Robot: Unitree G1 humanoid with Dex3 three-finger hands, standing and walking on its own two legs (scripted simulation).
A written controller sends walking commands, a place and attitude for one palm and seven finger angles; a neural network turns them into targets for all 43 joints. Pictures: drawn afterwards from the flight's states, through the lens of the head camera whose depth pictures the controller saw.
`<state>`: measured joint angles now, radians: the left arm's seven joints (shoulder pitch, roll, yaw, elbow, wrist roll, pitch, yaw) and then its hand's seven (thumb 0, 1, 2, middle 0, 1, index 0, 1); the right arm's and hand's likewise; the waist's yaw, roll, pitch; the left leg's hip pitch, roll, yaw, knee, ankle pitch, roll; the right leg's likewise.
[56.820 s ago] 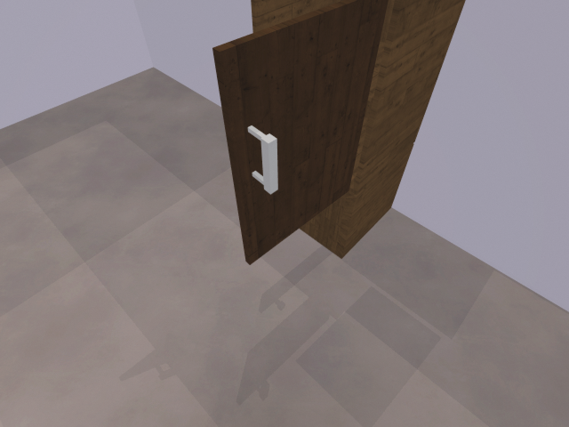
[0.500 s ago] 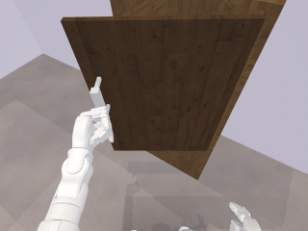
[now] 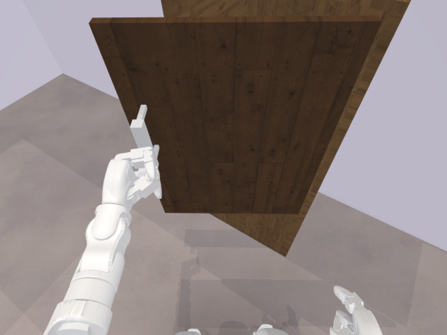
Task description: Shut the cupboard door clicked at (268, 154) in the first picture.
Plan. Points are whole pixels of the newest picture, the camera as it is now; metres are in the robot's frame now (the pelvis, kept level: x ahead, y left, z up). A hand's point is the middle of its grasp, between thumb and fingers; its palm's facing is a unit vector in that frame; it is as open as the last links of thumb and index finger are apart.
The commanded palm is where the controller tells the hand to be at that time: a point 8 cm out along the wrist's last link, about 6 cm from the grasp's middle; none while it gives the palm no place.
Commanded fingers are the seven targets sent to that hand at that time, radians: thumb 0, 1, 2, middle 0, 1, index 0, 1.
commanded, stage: push the door shut along its arc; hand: left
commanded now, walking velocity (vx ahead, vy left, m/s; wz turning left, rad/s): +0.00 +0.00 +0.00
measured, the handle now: (148, 139) +0.47 +0.17 +0.07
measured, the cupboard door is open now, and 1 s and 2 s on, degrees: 31 17 3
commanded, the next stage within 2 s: pull the fist back off the door in 1.72 s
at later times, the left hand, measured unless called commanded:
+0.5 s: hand (169, 150) +0.44 +0.12 +0.08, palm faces -0.17 -0.98 -0.03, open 3.1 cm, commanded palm +0.42 +0.18 +0.07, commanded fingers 0.00 0.90 0.90 -1.30 -1.50 -1.30 -1.50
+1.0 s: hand (185, 129) +0.49 +0.10 +0.08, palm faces -0.29 -0.95 -0.04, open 3.1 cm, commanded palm +0.49 +0.15 +0.07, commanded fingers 0.00 0.90 0.90 -1.30 -1.50 -1.30 -1.50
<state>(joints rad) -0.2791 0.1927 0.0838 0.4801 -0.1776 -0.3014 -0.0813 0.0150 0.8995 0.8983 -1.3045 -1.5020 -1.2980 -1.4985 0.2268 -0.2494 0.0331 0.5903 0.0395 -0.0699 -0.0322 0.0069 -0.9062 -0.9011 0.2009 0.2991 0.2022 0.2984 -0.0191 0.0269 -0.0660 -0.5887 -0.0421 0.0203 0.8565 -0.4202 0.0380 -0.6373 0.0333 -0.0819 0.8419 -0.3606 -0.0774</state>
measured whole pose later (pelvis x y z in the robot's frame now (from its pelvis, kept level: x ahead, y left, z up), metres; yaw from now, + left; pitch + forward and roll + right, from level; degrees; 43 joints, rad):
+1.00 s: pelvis -0.01 +0.01 -0.02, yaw -1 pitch +18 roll -1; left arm -0.96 0.37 0.17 1.18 -0.15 -0.37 -0.32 0.01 0.90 0.90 -1.30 -1.50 -1.30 -1.50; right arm 0.37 -0.29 0.03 0.66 0.03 -0.05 0.00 0.00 -0.91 -0.90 0.20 0.30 0.20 0.30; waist -0.15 0.03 -0.09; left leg -0.85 -0.04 0.03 0.98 -0.45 0.06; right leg -0.88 0.04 -0.08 0.94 -0.37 -0.06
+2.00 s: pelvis +0.01 +0.00 -0.05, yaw -2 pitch +28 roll -1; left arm -1.27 0.33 0.33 1.29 -0.05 -0.27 0.12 0.01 0.91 0.93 -1.30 -1.50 -1.29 -1.50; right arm 0.45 -0.27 0.02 0.64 -0.07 -0.06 0.08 0.00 -0.91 -0.90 0.20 0.30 0.20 0.30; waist -0.23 0.07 -0.14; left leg -1.08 -0.01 0.02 1.10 -0.51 0.04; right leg -1.12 0.06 -0.09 1.04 -0.41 -0.08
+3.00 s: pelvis +0.01 +0.01 +0.00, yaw -3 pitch +15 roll +1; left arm -0.67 0.11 0.18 0.89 -0.04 -0.46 0.19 0.02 0.90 0.90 -1.30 -1.50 -1.29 -1.50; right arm 0.39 -0.23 0.01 0.63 -0.03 0.00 0.07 0.00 -0.91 -0.90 0.20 0.30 0.20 0.30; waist -0.10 0.04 -0.12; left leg -0.69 -0.03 0.07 0.87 -0.43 0.04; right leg -0.77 0.06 -0.02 0.86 -0.35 -0.07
